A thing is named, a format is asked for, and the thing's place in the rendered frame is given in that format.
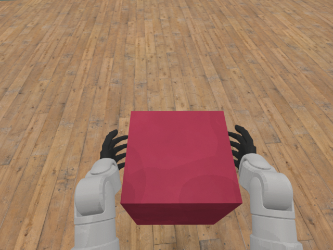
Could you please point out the robot right hand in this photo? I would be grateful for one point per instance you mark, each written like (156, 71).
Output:
(246, 145)

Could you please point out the carton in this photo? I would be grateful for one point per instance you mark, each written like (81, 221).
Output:
(179, 168)

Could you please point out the robot right forearm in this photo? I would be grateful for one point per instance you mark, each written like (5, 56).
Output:
(271, 205)

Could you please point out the robot left hand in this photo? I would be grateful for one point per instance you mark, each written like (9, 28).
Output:
(109, 150)

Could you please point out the robot left forearm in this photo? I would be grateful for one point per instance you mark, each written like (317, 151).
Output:
(94, 207)

